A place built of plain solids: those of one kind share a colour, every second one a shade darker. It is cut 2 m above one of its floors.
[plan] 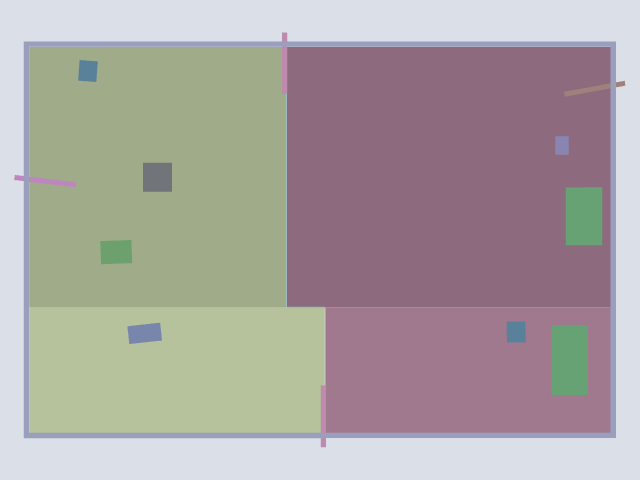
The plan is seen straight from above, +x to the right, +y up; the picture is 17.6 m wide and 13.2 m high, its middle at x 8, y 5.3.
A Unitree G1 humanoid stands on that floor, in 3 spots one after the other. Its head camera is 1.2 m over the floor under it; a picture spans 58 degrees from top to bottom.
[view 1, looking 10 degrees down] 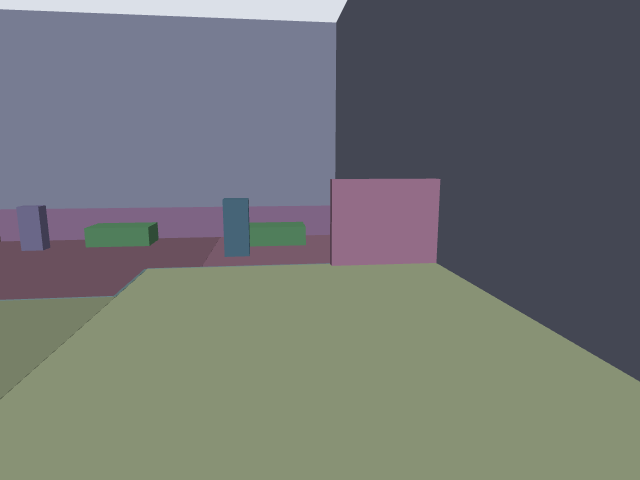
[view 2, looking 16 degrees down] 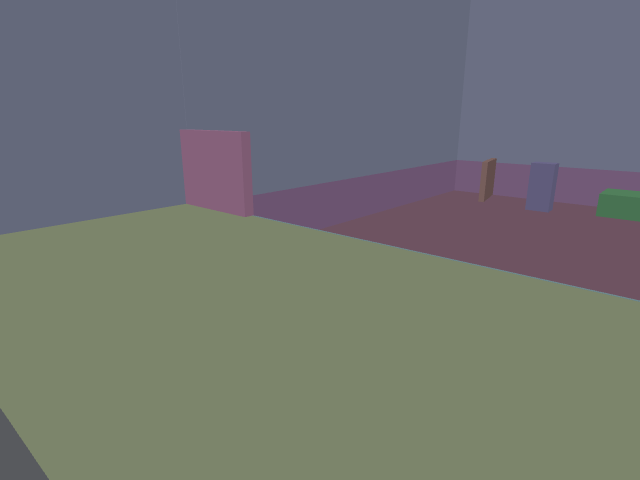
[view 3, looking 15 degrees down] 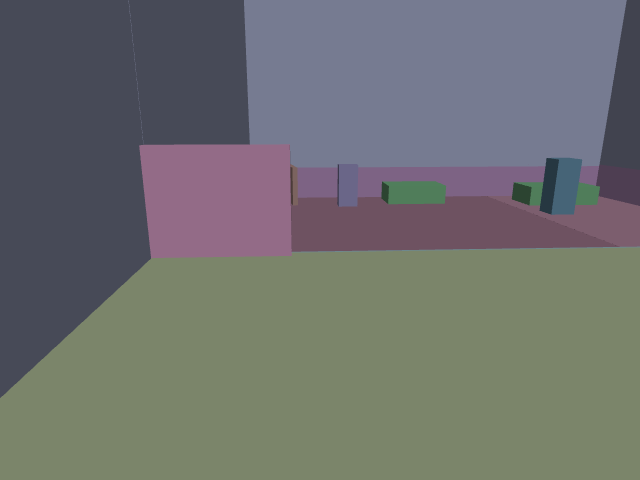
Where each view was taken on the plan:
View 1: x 3.05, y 2.05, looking -7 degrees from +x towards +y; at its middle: piece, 12.35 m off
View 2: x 3.64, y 5.20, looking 41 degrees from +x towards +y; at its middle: deck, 4.35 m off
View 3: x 3.05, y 9.25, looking -3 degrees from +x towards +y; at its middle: piece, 8.28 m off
